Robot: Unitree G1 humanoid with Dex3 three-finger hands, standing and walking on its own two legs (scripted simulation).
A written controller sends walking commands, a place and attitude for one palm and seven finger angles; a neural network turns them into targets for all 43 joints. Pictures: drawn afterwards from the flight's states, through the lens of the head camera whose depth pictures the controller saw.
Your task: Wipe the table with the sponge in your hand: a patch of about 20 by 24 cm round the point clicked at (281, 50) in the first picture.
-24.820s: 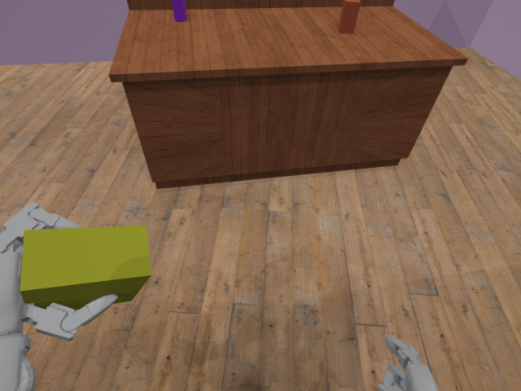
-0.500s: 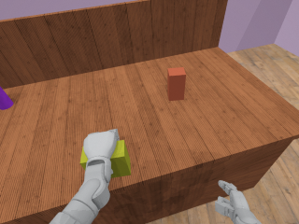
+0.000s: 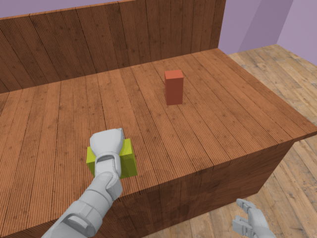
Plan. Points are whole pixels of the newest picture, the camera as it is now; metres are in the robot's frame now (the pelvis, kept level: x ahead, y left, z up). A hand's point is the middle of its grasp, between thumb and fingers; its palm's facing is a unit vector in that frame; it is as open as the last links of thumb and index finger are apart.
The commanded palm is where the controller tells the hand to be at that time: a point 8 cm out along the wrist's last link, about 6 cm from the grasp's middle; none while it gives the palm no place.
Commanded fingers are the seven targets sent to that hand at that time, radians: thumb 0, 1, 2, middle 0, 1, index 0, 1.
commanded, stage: wipe forward along the third lane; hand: left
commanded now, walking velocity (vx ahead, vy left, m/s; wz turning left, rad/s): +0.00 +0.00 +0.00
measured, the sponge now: (115, 164) +0.33 +0.18 -0.04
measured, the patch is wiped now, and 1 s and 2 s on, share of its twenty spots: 0.80 0.95 0.95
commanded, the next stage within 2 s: wipe back along the third lane in 1.34 s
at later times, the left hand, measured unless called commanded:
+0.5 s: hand (110, 140) +0.39 +0.20 +0.02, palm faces -0.07 -0.05 -1.00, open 10.1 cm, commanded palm +0.37 +0.20 +0.05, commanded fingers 0.00 0.10 1.30 -1.20 -1.60 -1.20 -1.60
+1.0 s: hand (106, 127) +0.44 +0.23 +0.02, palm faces -0.09 -0.01 -1.00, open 10.1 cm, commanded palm +0.42 +0.22 +0.06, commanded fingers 0.00 0.10 1.30 -1.20 -1.60 -1.20 -1.60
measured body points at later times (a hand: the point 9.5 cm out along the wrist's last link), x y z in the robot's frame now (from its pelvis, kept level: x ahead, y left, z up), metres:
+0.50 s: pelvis +0.00 +0.01 +0.00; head +0.02 -0.01 +0.45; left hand +0.39 +0.20 +0.07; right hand +0.15 -0.24 -0.13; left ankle +0.04 +0.14 -0.73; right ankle -0.01 -0.08 -0.73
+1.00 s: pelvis +0.00 +0.04 -0.01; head +0.05 +0.03 +0.44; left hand +0.44 +0.22 +0.07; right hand +0.10 -0.22 -0.14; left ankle +0.04 +0.14 -0.73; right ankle -0.01 -0.08 -0.73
